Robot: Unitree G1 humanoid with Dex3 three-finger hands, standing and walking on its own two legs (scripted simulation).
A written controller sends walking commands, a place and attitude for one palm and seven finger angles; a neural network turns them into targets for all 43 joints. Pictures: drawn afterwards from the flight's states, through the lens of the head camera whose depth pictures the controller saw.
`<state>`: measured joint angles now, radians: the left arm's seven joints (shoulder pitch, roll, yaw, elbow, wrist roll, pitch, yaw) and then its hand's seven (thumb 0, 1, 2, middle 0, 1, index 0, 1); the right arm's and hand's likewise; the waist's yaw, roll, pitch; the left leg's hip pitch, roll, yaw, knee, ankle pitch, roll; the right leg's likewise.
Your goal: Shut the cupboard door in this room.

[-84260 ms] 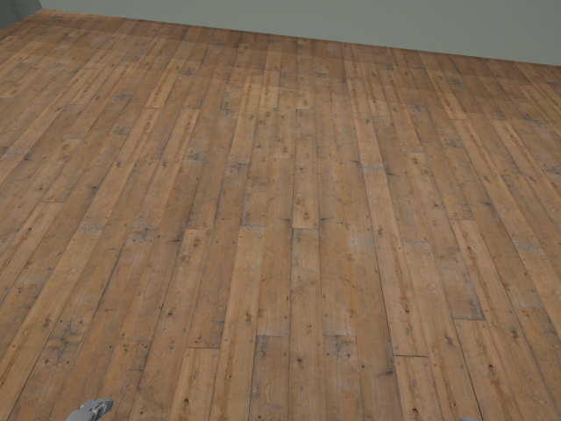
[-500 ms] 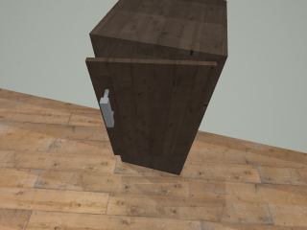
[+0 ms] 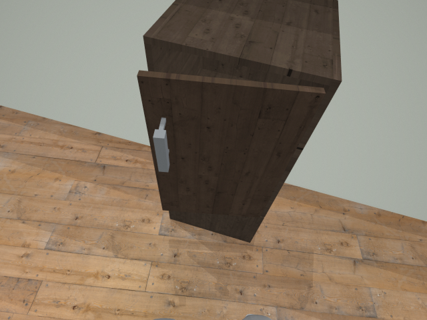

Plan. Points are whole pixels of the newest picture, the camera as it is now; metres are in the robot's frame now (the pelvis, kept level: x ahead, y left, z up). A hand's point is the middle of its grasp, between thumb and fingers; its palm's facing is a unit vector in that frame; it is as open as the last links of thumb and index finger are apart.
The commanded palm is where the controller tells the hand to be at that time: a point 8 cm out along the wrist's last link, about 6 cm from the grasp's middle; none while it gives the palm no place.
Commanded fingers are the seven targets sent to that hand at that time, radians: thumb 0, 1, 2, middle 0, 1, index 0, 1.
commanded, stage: come to a stop and stand still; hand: left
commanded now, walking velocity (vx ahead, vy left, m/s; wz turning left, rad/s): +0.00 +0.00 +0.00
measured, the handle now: (163, 145) +0.48 +0.16 -0.01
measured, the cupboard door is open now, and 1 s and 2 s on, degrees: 13 13 13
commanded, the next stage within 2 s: look again from close up in 0.46 s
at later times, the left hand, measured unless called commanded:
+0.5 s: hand out of the picture -0.01 +0.16 -0.17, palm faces -0.01 -0.98 -0.17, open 7.3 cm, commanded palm none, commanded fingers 0.00 0.90 0.90 -0.20 -0.30 -0.20 -0.30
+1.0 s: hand out of the picture +0.00 +0.18 -0.16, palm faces -0.03 -0.97 -0.24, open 7.4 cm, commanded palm none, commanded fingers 0.00 0.90 0.90 -0.20 -0.30 -0.20 -0.30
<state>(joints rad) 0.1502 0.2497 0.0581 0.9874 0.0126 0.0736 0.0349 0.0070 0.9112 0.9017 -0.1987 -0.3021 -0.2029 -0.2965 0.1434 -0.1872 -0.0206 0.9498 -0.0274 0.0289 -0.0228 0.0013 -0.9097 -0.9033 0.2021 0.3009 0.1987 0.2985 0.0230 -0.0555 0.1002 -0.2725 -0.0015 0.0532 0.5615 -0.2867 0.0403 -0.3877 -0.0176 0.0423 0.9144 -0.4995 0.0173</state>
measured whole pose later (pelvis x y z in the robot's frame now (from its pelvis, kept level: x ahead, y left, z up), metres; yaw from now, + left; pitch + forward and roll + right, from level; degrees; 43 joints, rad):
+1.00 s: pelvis -0.02 +0.00 +0.00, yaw -2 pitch -1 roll +1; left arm 0.29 0.16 -0.02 1.07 0.01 -0.01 0.04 0.01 0.91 0.90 -0.20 -0.30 -0.20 -0.30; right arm 0.27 -0.18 0.00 1.07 -0.01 -0.02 -0.01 0.02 -0.93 -0.90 0.20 0.30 0.20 0.30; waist -0.01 0.03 0.03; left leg -0.26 -0.02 0.09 0.50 -0.24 0.04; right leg -0.17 -0.02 0.04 0.53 -0.35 0.01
